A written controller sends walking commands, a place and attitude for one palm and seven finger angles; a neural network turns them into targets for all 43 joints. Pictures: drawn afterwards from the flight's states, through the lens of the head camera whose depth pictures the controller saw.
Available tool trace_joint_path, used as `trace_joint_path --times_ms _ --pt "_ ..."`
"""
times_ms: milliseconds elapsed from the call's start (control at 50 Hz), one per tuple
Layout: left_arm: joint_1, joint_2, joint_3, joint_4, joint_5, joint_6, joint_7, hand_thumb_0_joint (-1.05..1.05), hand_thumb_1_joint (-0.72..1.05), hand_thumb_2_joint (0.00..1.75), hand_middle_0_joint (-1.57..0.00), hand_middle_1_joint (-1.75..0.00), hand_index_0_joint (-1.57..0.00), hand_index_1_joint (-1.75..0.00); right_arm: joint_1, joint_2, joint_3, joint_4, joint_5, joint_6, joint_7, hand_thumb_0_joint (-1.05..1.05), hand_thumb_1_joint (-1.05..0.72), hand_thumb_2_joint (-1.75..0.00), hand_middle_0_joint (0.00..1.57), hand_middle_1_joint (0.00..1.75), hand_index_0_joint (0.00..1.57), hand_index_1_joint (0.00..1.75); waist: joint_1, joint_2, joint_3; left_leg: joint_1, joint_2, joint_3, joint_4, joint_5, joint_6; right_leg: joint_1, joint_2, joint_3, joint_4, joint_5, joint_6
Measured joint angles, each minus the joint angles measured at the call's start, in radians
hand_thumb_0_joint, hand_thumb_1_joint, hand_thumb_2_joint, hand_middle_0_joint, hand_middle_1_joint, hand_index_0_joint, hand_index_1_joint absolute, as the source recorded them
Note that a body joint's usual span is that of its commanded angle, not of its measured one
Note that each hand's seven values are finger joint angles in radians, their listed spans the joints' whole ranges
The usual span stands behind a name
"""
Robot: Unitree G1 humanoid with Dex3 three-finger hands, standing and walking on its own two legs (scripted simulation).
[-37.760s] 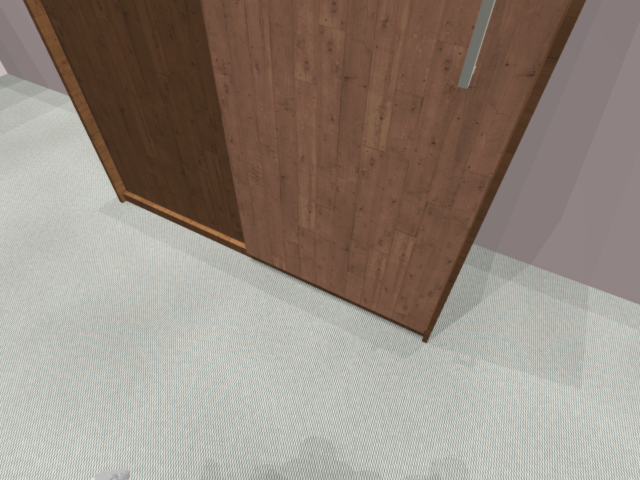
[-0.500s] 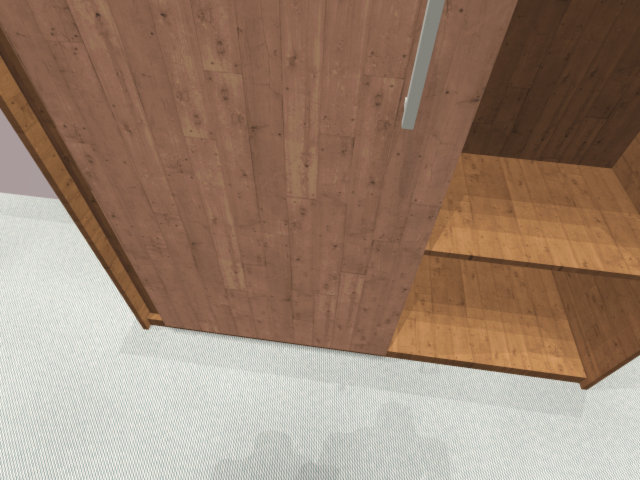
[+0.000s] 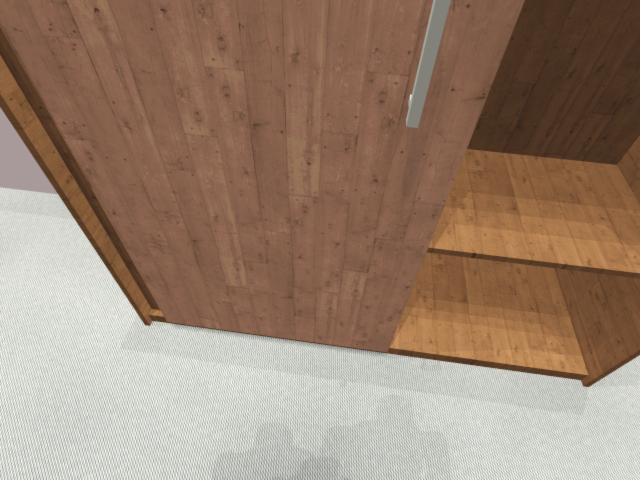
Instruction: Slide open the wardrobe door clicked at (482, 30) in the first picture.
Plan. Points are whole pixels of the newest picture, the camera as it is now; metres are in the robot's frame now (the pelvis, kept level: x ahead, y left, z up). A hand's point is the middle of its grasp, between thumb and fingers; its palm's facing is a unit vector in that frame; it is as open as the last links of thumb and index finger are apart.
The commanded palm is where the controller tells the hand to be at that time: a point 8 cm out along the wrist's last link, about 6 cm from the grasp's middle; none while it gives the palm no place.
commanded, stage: look to check the result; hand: right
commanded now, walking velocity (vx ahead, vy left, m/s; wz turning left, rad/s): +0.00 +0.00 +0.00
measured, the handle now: (428, 43) +0.59 -0.09 +0.26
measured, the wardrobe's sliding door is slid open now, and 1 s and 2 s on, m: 0.65 0.65 0.65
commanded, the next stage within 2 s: stand and wait in 0.26 s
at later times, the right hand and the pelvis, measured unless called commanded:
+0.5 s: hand out of the picture +0.04 -0.18 -0.17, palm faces +0.02 +0.98 -0.21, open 7.4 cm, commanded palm none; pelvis +0.01 +0.01 +0.00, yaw +0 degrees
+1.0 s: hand out of the picture +0.05 -0.18 -0.17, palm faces +0.01 +0.97 -0.24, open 7.4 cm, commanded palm none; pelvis +0.02 +0.01 +0.00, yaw +0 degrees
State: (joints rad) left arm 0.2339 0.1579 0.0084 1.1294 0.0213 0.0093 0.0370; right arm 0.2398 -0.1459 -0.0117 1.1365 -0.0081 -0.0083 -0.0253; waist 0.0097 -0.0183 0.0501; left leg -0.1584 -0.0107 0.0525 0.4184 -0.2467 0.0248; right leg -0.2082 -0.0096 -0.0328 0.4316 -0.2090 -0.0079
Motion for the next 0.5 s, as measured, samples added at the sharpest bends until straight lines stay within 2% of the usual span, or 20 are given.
trace_joint_path --times_ms 500 --pt "-0.016 0.016 -0.003 0.013 -0.002 -0.007 0.001 0.01 0.91 0.9 -0.2 -0.3 -0.2 -0.3 -0.023 -0.02 -0.002 -0.001 0.002 -0.008 0.001 0.0 -0.91 -0.9 0.2 0.3 0.2 0.3 0.001 0.004 -0.007 0.035 -0.007 -0.001 -0.031 -0.003 0.006 0.035 -0.006 0.0 -0.03 -0.004 0.009"
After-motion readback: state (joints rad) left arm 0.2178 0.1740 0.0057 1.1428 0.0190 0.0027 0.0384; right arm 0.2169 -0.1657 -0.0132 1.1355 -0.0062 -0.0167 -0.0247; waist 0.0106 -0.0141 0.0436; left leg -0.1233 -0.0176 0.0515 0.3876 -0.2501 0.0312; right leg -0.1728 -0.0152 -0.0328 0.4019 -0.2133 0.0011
